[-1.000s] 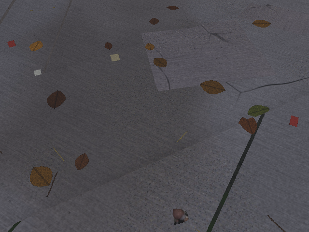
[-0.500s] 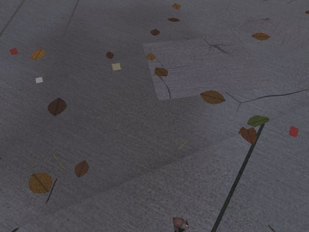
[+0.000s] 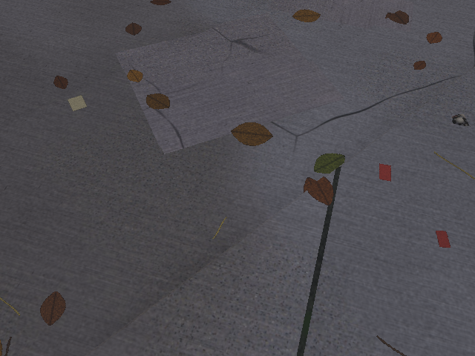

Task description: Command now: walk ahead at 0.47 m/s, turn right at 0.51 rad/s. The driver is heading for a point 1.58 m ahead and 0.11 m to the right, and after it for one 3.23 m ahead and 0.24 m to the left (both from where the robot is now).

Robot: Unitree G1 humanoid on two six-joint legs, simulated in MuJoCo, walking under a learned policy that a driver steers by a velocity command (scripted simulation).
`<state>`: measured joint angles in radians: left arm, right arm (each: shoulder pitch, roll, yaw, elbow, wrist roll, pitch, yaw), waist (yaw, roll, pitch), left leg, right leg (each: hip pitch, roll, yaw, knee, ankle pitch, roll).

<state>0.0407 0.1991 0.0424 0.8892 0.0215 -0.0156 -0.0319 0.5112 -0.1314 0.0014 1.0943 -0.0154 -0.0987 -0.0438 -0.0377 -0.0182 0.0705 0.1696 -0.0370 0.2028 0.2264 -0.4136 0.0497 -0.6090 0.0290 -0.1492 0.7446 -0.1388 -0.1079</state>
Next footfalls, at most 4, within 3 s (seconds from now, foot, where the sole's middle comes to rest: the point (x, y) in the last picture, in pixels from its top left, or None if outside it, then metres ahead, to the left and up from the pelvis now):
0.08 right None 0.19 -0.04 -0.76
0.62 left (221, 318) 0.54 0.03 -0.76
1.18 right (302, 247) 0.76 -0.22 -0.76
1.78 left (228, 189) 1.02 0.00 -0.80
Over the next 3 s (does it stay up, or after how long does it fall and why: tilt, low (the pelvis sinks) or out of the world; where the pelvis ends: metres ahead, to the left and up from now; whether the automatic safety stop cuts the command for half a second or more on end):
stays up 1.37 0.03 -0.05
